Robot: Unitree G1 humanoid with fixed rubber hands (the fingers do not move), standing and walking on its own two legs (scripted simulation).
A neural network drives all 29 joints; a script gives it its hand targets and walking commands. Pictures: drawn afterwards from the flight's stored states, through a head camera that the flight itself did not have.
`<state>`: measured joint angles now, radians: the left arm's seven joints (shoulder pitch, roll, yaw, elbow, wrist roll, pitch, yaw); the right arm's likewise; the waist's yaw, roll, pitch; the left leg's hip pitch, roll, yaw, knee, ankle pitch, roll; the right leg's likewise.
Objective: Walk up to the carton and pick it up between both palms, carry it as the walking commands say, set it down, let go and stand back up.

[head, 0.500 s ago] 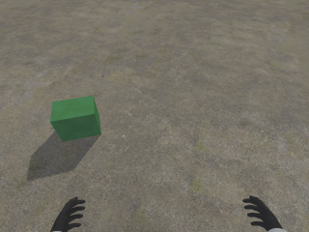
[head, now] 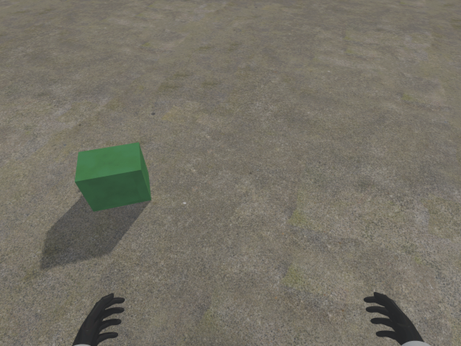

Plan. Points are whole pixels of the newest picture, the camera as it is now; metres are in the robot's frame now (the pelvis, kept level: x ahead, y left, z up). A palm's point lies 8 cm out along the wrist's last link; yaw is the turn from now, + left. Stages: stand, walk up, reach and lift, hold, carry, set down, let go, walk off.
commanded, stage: stand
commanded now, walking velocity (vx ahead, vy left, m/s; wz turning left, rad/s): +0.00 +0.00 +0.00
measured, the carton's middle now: (116, 176) +1.01 +0.60 -0.63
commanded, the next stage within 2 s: walk up in 1.00 s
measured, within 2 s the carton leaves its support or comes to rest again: neither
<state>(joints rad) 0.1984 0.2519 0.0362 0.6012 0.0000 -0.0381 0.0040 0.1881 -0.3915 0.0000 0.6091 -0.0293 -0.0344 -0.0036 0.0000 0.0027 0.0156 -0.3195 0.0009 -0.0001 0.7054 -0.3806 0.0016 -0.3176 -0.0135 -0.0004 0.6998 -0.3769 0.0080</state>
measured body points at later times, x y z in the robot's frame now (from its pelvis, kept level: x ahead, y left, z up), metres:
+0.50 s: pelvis +0.00 +0.00 +0.00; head +0.00 +0.00 +0.45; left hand +0.16 +0.26 -0.08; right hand +0.16 -0.29 -0.07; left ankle +0.00 +0.12 -0.72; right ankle +0.00 -0.13 -0.72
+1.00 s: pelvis -0.01 +0.00 +0.00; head -0.01 +0.00 +0.45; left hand +0.16 +0.26 -0.08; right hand +0.15 -0.30 -0.07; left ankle +0.00 +0.12 -0.72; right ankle +0.00 -0.13 -0.72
